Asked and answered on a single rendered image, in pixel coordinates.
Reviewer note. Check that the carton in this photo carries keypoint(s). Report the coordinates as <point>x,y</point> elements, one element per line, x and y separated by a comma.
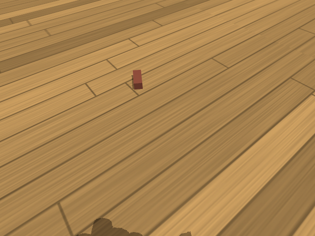
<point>137,79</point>

